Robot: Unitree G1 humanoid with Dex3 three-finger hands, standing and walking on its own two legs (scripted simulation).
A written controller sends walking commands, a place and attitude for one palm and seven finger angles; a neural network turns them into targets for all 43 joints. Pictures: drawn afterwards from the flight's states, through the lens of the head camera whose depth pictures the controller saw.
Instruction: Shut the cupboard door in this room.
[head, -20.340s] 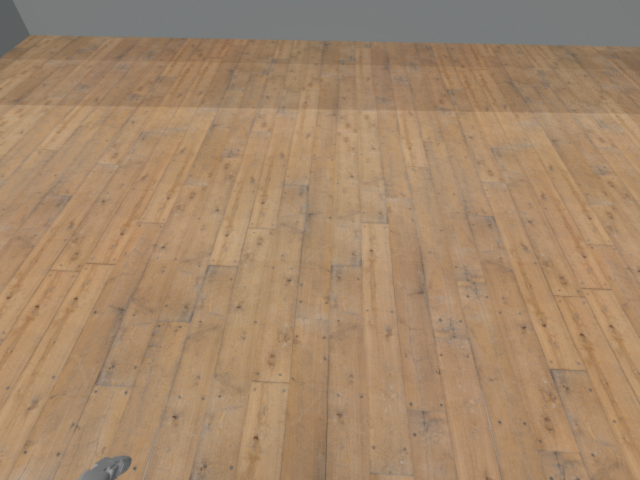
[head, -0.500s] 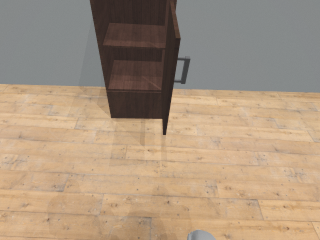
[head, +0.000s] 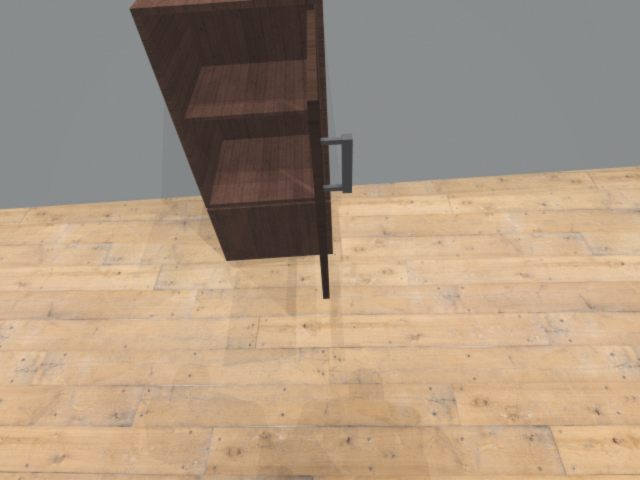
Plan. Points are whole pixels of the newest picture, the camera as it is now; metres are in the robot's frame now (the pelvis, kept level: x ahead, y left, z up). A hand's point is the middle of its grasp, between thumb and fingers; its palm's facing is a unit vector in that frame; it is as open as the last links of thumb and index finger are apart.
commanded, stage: stand and wait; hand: left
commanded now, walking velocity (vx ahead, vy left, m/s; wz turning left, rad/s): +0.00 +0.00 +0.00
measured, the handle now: (337, 165) +0.68 +0.00 -0.02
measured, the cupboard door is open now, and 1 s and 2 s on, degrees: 89 89 89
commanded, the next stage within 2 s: turn or walk to find it in 1.48 s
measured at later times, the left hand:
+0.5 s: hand out of the picture -0.03 +0.19 -0.17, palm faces +0.05 -0.99 -0.17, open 7.3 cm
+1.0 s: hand out of the picture +0.04 +0.21 -0.17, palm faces +0.01 -0.98 -0.19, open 7.3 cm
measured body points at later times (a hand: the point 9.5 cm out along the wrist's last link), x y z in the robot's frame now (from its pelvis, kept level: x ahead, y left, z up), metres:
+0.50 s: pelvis +0.02 +0.03 +0.01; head +0.02 +0.03 +0.46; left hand -0.03 +0.24 -0.16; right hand +0.00 -0.17 -0.16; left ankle -0.01 +0.15 -0.74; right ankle +0.06 -0.06 -0.74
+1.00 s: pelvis +0.04 +0.05 +0.00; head +0.05 +0.05 +0.45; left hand +0.04 +0.26 -0.16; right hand +0.01 -0.15 -0.16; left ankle -0.01 +0.15 -0.74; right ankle +0.06 -0.06 -0.74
